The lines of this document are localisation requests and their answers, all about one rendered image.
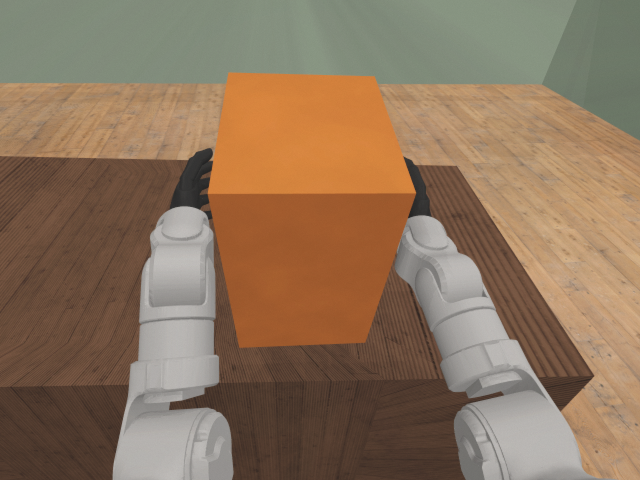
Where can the robot right upper arm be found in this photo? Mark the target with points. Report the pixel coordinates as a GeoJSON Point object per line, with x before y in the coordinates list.
{"type": "Point", "coordinates": [519, 436]}

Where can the robot right hand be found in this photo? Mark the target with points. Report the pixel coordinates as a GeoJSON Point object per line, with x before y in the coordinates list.
{"type": "Point", "coordinates": [421, 202]}

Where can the carton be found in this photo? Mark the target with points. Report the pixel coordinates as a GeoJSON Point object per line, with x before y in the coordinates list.
{"type": "Point", "coordinates": [309, 194]}

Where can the robot left hand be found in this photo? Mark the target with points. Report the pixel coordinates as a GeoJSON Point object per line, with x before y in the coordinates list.
{"type": "Point", "coordinates": [187, 191]}

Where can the left robot forearm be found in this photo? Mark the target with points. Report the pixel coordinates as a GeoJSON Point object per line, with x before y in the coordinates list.
{"type": "Point", "coordinates": [176, 358]}

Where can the pedestal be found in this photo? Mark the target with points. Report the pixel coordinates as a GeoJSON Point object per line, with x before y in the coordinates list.
{"type": "Point", "coordinates": [74, 239]}

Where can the robot left upper arm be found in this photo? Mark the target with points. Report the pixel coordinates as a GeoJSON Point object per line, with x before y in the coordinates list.
{"type": "Point", "coordinates": [184, 444]}

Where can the right robot forearm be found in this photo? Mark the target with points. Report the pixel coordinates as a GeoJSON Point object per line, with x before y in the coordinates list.
{"type": "Point", "coordinates": [478, 356]}

